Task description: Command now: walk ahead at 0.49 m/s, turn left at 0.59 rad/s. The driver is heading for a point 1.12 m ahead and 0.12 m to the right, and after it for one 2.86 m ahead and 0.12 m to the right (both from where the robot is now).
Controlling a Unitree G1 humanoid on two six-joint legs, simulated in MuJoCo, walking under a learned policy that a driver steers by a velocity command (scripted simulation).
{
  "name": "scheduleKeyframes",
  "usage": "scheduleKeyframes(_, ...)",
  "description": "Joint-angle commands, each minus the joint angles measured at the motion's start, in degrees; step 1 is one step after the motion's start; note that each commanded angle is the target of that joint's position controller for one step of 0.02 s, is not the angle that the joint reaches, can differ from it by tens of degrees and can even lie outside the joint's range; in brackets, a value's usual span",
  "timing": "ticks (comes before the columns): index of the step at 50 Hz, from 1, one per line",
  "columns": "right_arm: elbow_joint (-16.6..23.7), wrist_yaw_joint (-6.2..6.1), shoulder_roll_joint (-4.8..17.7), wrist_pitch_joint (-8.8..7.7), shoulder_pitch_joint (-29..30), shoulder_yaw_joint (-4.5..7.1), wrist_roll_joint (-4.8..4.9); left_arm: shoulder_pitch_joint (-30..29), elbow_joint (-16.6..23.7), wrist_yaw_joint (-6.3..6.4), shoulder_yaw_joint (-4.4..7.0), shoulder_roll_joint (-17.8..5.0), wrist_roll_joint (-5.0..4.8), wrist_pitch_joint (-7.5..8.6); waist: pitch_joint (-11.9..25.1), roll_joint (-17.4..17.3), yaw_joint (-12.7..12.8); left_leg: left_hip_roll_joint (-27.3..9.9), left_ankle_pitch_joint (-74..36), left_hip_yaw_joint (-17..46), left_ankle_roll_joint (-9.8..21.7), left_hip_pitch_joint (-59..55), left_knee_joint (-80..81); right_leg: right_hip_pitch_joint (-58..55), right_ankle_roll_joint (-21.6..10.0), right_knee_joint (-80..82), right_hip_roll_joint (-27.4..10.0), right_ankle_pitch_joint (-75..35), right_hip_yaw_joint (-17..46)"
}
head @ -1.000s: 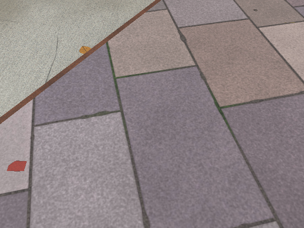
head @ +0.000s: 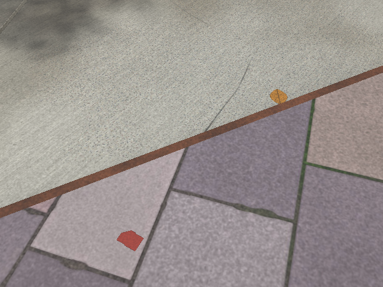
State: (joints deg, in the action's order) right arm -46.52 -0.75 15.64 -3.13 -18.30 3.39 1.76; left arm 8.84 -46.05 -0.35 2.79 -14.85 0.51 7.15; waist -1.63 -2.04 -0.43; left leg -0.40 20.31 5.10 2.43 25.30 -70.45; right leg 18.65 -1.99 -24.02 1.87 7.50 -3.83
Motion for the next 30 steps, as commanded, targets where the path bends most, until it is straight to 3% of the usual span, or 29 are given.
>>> scheduleKeyframes(1,4.8,0.3,1.9,0.28,-1.6,0.81,0.27,2.0,1.2,-0.25,1.38,-4.9,-0.02,0.79,2.7,6.3,0.1,-7.0,-3.3,1.6,-0.1,10.5,0.3,-9.7,-9.8,15.1,-16.4,-1.6,15.0)
scheduleKeyframes(5,8.1,0.3,1.3,0.74,3.4,0.34,-0.68,4.3,-1.0,-0.39,2.44,-7.8,-0.32,1.15,0.7,4.1,0.5,-7.9,-9.3,2.0,-0.8,15.3,8.8,-9.9,-11.6,17.5,-17.4,-7.8,9.0)
scheduleKeyframes(10,10.5,2.03,0.7,-0.79,12.5,-0.7,-0.84,6.3,-2.4,-0.44,2.43,-9.6,-1.25,-0.02,-0.9,4.0,3.2,-6.0,-20.8,-3.4,-0.5,11.5,27.2,-11.2,-9.5,16.7,-14.6,-9.6,1.3)
scheduleKeyframes(14,13.5,3.07,1.9,-1.0,18.3,-0.73,-0.42,10.5,-4.7,-0.52,2.65,-11.6,-2.34,-1.46,-2.4,5.6,4.5,-4.6,-15.3,-5.6,0.9,10.7,34.4,-17.4,-8.3,14.1,-17.8,-8.5,2.4)
scheduleKeyframes(16,13.6,3.17,3.5,-1.35,16.2,0.04,-0.71,10.7,-5.5,-0.47,2.52,-12.1,-2.82,-2.43,-1.2,6.8,1.9,-2.4,-11.3,-7.3,2.5,4.7,38.3,-18.8,-7.3,9.1,-18.5,-16.6,3.2)
scheduleKeyframes(17,11.7,2.97,5.4,-1.58,9.7,1.23,-1.01,9.8,-5.6,-0.43,2.26,-12.1,-2.85,-2.84,2.3,6.5,-2.3,-0.2,-13.0,-8.9,3.6,-5.1,41.5,-17.4,-6.0,1.1,-16.5,-25.2,1.5)
scheduleKeyframes(18,8.8,2.33,9.0,-1.54,-0.2,3.08,-1.28,10.1,-5.4,-0.28,1.44,-10.2,-2.3,-2.77,8.7,5.3,-6.6,-0.7,-15.0,-7.6,5.1,-20.4,40.5,-11.0,-4.0,-11.2,-13.3,-26.2,-0.7)
scheduleKeyframes(19,7.5,1.18,15.3,-1.22,-10.1,4.68,-2.44,11.0,-3.1,-0.43,-0.31,-5.4,-0.73,-2.2,17.9,-5.2,-9.0,-16.2,-14.0,11.7,10.4,-39.8,41.2,6.2,-0.4,-33.7,-7.7,-5.5,-2.9)
scheduleKeyframes(20,7.7,1.23,16.1,-1.32,-10.3,4.38,-2.44,14.9,-3.2,-0.55,-1.24,-2.1,-1.75,-0.9,24.7,-14.9,-6.0,-25.5,-9.3,35.0,16.6,-46.6,50.7,19.7,0.8,-48.7,-0.4,25.1,5.4)
scheduleKeyframes(21,7.8,1.65,10.7,-1.71,-8.1,2.94,-2.34,11.9,-3.4,-0.61,0.58,-8.4,-3.6,-0.4,18.6,-7.6,-7.0,-23.9,-8.6,29.9,14.3,-41.2,51.9,24.6,0.3,-53.5,-3.1,23.2,11.1)
scheduleKeyframes(22,7.8,1.8,8.2,-1.96,-4.7,2.12,-2.02,8.5,-2.1,-0.63,0.89,-8.6,-4.1,-0.43,12.1,-6.5,-5.2,-21.7,-11.2,20.0,12.1,-34.4,52.1,26.1,-0.3,-52.6,-5.8,18.6,9.8)
scheduleKeyframes(23,7.8,2.13,6.1,-2.27,-0.4,1.58,-1.79,7.1,-2.2,-0.22,0.94,-7.6,-3.28,-0.91,8.5,-3.0,-3.0,-18.9,-13.9,13.6,10.4,-27.5,53.9,23.9,0.0,-49.1,-8.1,13.9,9.2)
scheduleKeyframes(24,7.8,2.33,3.9,-2.81,2.6,1.12,-1.7,7.1,-2.4,0.09,1.47,-7.4,-2.48,-1.83,6.1,-4.1,-1.2,-16.6,-15.6,8.5,9.2,-22.7,56.2,21.5,0.2,-46.1,-9.8,10.5,9.5)
scheduleKeyframes(25,7.4,2.37,3.1,-3.32,4.2,1.05,-2.01,8.7,-3.0,0.01,1.54,-6.4,-2.5,-2.85,5.2,-4.9,0.3,-15.5,-16.6,5.1,8.7,-19.2,58.3,18.2,0.5,-45.1,-10.4,7.8,9.7)
scheduleKeyframes(27,6.1,2.05,3.2,-4.3,4.5,1.44,-2.55,9.5,-3.2,-0.1,1.42,-4.2,-2.65,-4.19,3.6,-3.1,1.5,-14.9,-21.7,0.3,9.0,-16.7,60.9,17.2,1.0,-44.2,-10.0,4.6,9.8)
scheduleKeyframes(28,4.0,1.57,-3.0,-5.22,-0.4,-1.08,-7.96,11.7,-3.6,-2.96,-1.97,2.5,5.35,-2.25,-0.3,-2.8,1.6,-17.2,-18.7,0.9,11.6,-17.8,61.5,21.9,-1.3,-46.0,-8.3,-2.3,11.1)
scheduleKeyframes(29,2.4,1.58,-3.1,-4.99,-3.2,-0.99,-8.48,9.8,-3.7,-4.05,-1.41,1.9,4.85,-1.33,-1.4,-1.2,0.5,-18.1,-18.9,-0.8,11.9,-20.2,62.4,26.9,-2.2,-43.5,-8.1,-4.8,13.1)
scheduleKeyframes(30,2.1,1.78,-1.4,-4.8,-2.8,-0.89,-8.67,7.1,-3.0,-4.81,-1.1,-0.2,3.48,-0.75,-1.3,-1.1,0.1,-17.5,-19.3,-3.2,11.6,-21.8,62.8,29.4,-2.7,-40.6,-7.7,-7.7,12.9)
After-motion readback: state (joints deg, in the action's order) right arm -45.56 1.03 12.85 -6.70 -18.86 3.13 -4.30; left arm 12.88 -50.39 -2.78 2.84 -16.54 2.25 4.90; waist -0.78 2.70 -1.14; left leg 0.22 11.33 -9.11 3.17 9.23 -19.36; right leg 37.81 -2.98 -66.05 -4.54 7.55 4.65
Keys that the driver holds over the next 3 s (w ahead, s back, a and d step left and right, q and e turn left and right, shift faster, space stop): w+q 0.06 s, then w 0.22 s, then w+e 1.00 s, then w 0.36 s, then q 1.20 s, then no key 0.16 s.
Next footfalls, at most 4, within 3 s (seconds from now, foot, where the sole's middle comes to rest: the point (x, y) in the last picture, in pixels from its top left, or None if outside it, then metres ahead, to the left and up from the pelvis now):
0.36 left None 0.34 0.19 -0.77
0.94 right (219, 229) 0.67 -0.07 -0.77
1.46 left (196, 164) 0.97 0.01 -0.77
1.94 right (255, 142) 1.08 -0.25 -0.77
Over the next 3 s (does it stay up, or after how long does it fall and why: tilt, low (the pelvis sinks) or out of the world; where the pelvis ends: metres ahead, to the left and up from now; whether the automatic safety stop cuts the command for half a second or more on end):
stays up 1.00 -0.14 0.00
